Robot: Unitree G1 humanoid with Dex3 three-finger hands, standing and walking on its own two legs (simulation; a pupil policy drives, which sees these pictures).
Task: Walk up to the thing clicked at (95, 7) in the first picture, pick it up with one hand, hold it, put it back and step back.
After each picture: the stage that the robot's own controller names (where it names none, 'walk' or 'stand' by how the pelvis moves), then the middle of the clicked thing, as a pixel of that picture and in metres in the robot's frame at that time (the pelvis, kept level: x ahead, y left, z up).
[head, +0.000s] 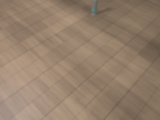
stand; (94, 6) +1.94 -0.19 -0.65
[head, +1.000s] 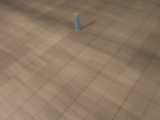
walk; (76, 22) +1.80 +0.16 -0.62
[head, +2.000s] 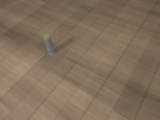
walk; (49, 44) +1.17 +0.41 -0.64
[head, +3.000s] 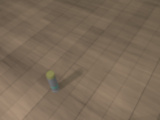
walk; (53, 82) +0.75 +0.31 -0.65
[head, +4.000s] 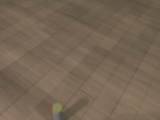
walk; (57, 114) +0.48 +0.14 -0.62
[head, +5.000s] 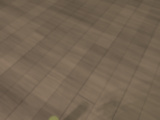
stand; out of the picture +0.36 +0.17 -0.64
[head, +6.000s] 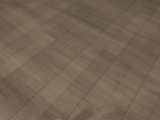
stand; out of the picture +0.36 +0.14 -0.65
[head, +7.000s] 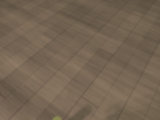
stand; out of the picture +0.38 +0.16 -0.66
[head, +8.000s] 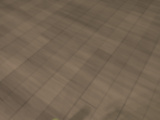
stand; out of the picture +0.37 +0.17 -0.66
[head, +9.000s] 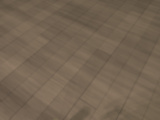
stand; out of the picture +0.36 +0.17 -0.66
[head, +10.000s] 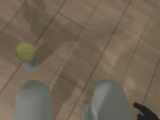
go down; (28, 58) +0.42 +0.19 -0.32
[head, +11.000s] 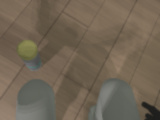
approach; (31, 58) +0.43 +0.19 -0.27
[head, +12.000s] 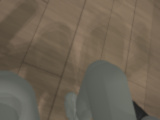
close in; out of the picture +0.42 +0.23 -0.16
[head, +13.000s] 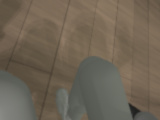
close; out of the picture +0.43 +0.24 -0.16
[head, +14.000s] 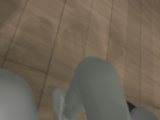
lift; out of the picture +0.41 +0.24 -0.16
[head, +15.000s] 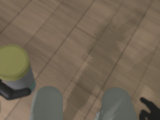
lift; (19, 76) +0.31 +0.19 -0.01
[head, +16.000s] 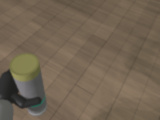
hold; (32, 89) +0.30 +0.16 +0.03
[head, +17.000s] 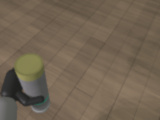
hold; (36, 88) +0.30 +0.15 +0.03
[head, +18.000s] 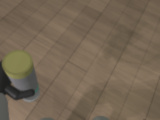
crouch; (25, 80) +0.34 +0.17 -0.03
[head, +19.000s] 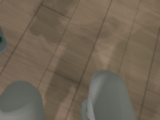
lower; out of the picture +0.48 +0.23 -0.04
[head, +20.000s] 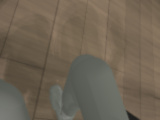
lower; out of the picture +0.45 +0.24 -0.16
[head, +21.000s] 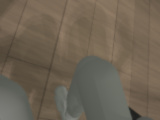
lower; out of the picture +0.43 +0.25 -0.16
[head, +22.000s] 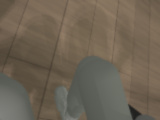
lower; out of the picture +0.42 +0.26 -0.16
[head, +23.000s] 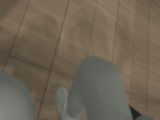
lower; out of the picture +0.42 +0.26 -0.16
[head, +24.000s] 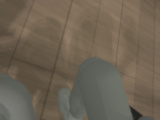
open; out of the picture +0.42 +0.23 -0.17
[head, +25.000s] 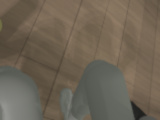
stand; out of the picture +0.41 +0.23 -0.18
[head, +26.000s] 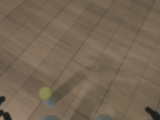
stand; (47, 98) +0.38 +0.17 -0.50
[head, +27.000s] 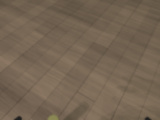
stand; out of the picture +0.38 +0.16 -0.60
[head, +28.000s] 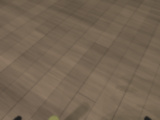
stand; out of the picture +0.37 +0.15 -0.60
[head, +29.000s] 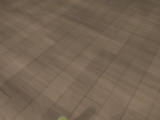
stand; out of the picture +0.40 +0.14 -0.65
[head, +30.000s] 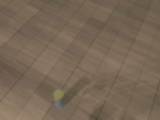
walk; (59, 99) +0.43 +0.11 -0.64
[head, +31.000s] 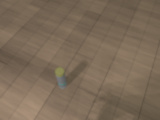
walk; (61, 78) +0.64 +0.18 -0.64
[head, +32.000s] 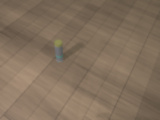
stand; (59, 51) +0.97 +0.18 -0.63
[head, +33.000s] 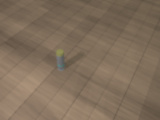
stand; (60, 60) +0.98 +0.18 -0.65
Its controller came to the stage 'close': yes
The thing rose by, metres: 0.68
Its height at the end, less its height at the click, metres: +0.00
